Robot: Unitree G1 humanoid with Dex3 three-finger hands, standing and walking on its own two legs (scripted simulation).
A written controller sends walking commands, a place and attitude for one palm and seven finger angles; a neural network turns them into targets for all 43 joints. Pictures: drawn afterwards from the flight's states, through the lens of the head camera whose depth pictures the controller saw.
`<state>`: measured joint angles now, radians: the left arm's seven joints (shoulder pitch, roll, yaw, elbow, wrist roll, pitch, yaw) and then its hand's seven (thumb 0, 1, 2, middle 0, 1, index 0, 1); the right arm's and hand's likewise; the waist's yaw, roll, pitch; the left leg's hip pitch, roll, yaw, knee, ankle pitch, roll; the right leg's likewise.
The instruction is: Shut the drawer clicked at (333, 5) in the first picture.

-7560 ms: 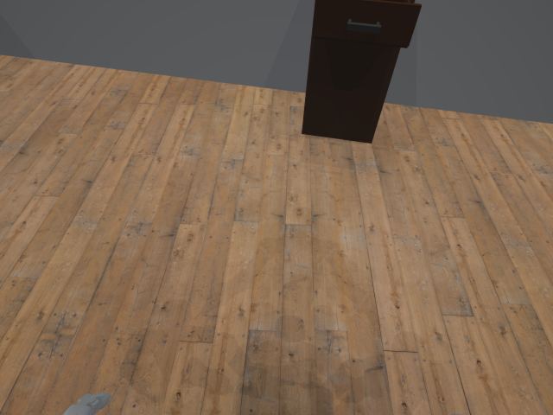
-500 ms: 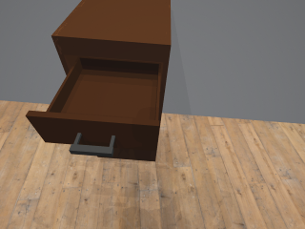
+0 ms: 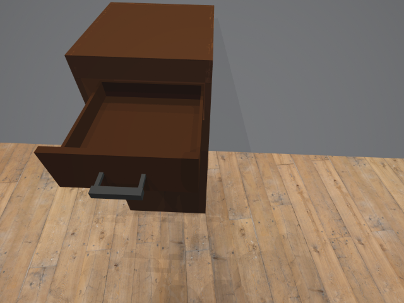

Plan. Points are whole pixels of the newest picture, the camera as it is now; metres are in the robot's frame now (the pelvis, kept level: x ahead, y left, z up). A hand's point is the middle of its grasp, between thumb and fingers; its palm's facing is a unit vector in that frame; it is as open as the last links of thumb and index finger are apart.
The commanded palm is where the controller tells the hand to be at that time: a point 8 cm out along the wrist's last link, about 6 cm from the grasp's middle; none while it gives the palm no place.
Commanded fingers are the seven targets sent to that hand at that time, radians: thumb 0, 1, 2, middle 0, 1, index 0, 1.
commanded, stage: look again from close up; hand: left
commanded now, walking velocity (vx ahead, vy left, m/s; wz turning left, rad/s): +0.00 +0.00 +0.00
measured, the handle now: (119, 185) +0.37 +0.22 -0.01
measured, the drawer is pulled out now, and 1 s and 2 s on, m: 0.30 0.30 0.30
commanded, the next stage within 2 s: shuffle to correct the standing spot in 0.58 s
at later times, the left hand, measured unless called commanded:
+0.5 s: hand out of the picture +0.04 +0.21 -0.18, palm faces +0.05 -0.97 -0.22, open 7.3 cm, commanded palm none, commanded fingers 0.00 0.90 0.90 -0.20 -0.30 -0.20 -0.30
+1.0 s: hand out of the picture +0.01 +0.19 -0.19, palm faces +0.05 -0.98 -0.17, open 7.4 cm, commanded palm none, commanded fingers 0.00 0.90 0.90 -0.20 -0.30 -0.20 -0.30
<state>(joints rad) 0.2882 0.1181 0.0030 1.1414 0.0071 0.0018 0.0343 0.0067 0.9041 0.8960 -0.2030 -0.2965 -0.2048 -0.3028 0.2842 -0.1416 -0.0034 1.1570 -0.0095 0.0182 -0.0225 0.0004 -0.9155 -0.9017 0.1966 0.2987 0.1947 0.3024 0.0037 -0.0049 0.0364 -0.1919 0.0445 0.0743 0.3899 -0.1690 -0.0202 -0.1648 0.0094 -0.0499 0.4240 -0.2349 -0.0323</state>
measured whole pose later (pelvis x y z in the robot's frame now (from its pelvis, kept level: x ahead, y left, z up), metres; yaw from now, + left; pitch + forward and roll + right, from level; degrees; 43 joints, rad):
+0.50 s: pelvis +0.01 +0.03 -0.01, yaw +1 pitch -1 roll +0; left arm 0.27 0.16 0.00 1.05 0.01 -0.02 0.04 0.01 0.91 0.90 -0.20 -0.30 -0.20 -0.30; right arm 0.31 -0.15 0.02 1.09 -0.02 -0.01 -0.02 0.02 -0.93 -0.90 0.20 0.30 0.20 0.30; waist 0.00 0.01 0.03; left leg -0.24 0.00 0.06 0.51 -0.25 0.02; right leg -0.19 -0.03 -0.05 0.52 -0.30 0.01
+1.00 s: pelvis +0.05 +0.03 -0.01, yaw +1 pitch -1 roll +0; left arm 0.36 0.15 0.01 1.12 0.02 -0.03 0.02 0.01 0.91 0.90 -0.20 -0.30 -0.20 -0.30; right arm 0.29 -0.14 0.01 1.13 -0.01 -0.01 -0.01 0.00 -0.91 -0.90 0.20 0.30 0.20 0.30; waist 0.01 -0.02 0.02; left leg -0.20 0.00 0.07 0.53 -0.32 0.02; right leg -0.16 -0.04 -0.04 0.53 -0.37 0.01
